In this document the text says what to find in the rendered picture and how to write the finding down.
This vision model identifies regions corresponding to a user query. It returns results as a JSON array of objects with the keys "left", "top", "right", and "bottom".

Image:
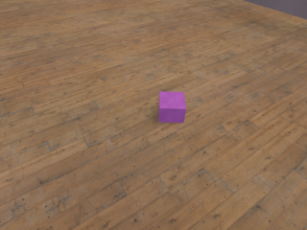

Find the carton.
[{"left": 158, "top": 91, "right": 186, "bottom": 123}]

